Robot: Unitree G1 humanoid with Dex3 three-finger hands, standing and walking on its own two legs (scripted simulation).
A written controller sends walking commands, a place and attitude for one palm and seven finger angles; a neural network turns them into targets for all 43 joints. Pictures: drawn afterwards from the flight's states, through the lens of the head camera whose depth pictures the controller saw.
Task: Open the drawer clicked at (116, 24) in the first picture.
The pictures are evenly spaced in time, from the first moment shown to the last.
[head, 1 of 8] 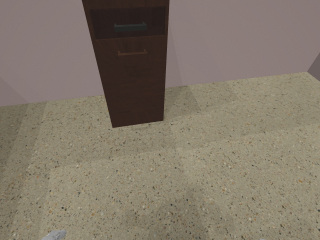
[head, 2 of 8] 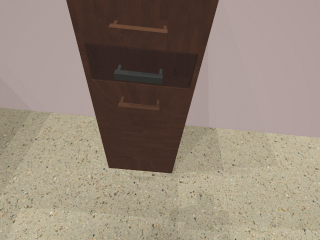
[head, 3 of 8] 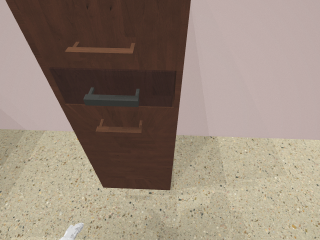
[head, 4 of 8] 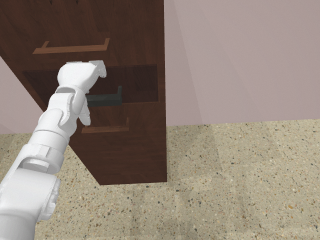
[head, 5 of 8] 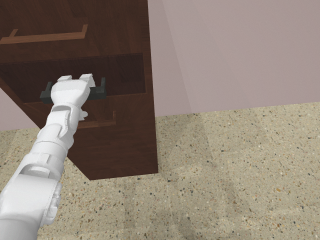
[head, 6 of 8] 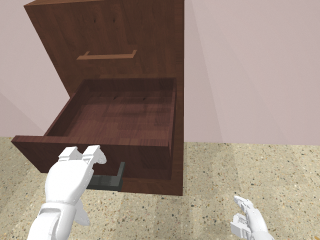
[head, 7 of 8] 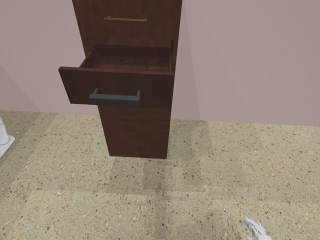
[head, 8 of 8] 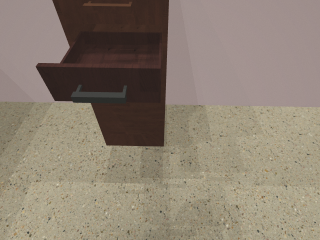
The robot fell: no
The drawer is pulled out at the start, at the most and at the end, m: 0.00 0.30 0.30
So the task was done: yes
